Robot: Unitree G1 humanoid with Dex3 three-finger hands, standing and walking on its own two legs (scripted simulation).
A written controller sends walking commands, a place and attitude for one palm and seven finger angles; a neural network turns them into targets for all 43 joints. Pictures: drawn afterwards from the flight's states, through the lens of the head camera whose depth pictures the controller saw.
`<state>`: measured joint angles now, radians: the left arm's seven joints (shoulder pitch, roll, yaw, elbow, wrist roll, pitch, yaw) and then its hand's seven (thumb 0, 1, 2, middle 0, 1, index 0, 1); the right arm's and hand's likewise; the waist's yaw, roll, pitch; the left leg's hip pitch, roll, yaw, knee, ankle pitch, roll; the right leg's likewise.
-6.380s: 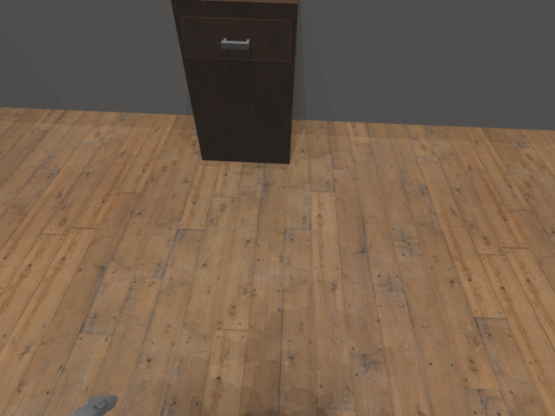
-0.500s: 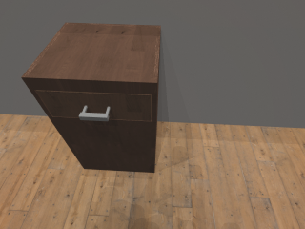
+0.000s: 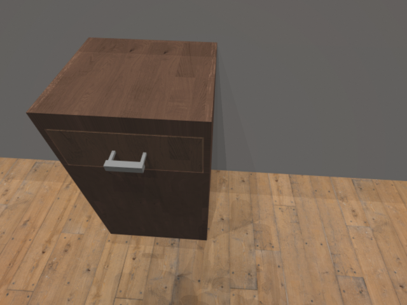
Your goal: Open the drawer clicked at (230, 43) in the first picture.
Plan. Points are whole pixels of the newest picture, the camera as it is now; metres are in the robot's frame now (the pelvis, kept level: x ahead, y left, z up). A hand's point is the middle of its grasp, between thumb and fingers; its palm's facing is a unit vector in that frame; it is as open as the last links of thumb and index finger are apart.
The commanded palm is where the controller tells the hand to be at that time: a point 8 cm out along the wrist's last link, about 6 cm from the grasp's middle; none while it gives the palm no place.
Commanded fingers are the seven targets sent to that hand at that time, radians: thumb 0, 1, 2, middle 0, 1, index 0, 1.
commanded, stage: come to a stop and stand still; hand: left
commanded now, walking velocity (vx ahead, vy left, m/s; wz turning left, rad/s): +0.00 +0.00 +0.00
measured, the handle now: (126, 160) +0.51 +0.27 -0.10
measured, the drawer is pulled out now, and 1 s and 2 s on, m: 0.00 0.00 0.00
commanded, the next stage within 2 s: look again from close up in 0.12 s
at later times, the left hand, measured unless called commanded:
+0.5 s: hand out of the picture +0.00 +0.20 -0.18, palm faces +0.03 -0.98 -0.20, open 7.4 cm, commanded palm none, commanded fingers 0.00 0.90 0.90 -0.20 -0.30 -0.20 -0.30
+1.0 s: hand out of the picture +0.04 +0.28 -0.09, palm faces -0.03 -0.88 -0.48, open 7.5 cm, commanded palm +0.05 +0.30 -0.05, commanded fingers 0.00 0.71 0.82 -0.21 -0.42 -0.21 -0.42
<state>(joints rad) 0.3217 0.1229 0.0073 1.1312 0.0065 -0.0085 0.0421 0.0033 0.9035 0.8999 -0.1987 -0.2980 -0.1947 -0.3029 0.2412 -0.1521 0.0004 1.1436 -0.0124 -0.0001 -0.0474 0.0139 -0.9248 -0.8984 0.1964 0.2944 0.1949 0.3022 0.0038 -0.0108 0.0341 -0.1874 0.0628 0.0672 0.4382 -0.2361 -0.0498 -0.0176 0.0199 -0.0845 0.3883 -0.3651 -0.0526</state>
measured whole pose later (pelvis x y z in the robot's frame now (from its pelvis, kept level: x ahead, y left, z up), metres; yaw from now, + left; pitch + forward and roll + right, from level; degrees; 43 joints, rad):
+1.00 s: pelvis -0.08 +0.08 -0.01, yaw +0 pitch +0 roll +0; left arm 0.50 0.26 -0.08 0.17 0.18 0.09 0.20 0.02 0.87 0.89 -0.20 -0.32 -0.20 -0.32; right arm 0.34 -0.20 0.02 0.83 0.04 -0.21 -0.07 0.01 -0.91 -0.90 0.20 0.29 0.20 0.30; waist 0.01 0.00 0.01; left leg -0.38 -0.04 0.10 0.53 -0.17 0.06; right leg -0.35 -0.03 -0.03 0.72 -0.39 -0.02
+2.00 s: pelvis -0.23 +0.11 -0.07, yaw -2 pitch -10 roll -3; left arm -0.17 0.40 -0.17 0.21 0.96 0.18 0.15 0.00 -0.24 0.42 -0.30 -1.03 -0.30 -1.03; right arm 0.10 -0.25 0.01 0.65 -0.02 0.19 -0.07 0.02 -0.90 -0.90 0.20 0.30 0.20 0.30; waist 0.08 0.07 0.04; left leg -0.59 -0.06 0.04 0.86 -0.21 0.07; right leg -0.54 0.03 -0.01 0.91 -0.31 -0.02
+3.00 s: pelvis -0.85 +0.17 -0.05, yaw +2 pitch -5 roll -4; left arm 0.43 0.21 0.03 0.83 0.05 0.12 0.04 0.00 -0.50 0.30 -0.15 -0.30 -0.14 -0.30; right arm 0.17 -0.29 -0.11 0.74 -0.05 0.09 -0.06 0.01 -0.91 -0.90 0.20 0.29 0.20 0.30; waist 0.02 0.10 0.04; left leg -0.73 -0.12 -0.19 1.64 -0.31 -0.04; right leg -0.34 0.07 -0.11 0.89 -0.49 -0.06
